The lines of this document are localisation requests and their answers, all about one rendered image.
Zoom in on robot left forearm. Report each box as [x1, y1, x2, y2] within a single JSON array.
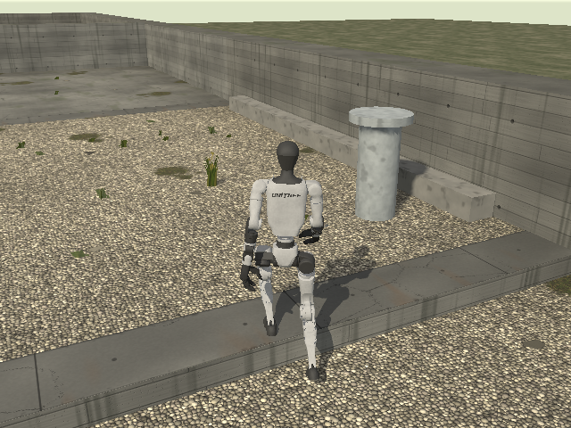
[[242, 217, 258, 266]]

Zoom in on robot right upper arm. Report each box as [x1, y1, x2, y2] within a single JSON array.
[[306, 180, 323, 227]]

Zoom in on robot right forearm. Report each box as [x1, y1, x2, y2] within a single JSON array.
[[311, 216, 324, 237]]

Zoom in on robot left hand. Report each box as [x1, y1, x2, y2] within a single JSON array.
[[240, 264, 262, 292]]

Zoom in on right robot foot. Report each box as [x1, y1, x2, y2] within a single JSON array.
[[305, 365, 319, 380]]

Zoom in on robot left upper arm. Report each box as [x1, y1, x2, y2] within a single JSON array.
[[248, 179, 269, 230]]

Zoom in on robot right hand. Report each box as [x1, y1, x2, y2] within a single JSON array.
[[299, 229, 319, 244]]

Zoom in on robot left thigh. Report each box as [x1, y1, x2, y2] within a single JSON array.
[[254, 245, 273, 281]]

